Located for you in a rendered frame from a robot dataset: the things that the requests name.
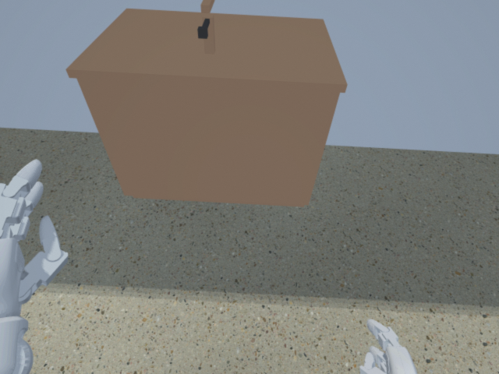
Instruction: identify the tap lever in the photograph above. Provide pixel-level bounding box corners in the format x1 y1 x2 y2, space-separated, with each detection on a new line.
197 19 210 39

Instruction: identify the robot left forearm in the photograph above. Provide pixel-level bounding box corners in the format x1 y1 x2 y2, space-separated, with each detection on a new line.
0 316 34 374

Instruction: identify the counter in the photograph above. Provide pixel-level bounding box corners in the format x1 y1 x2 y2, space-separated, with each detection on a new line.
66 0 348 207

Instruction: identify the robot right hand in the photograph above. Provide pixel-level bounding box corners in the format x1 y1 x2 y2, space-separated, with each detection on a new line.
359 319 418 374

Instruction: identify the robot left hand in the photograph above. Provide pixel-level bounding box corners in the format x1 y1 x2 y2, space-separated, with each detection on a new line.
0 159 68 318

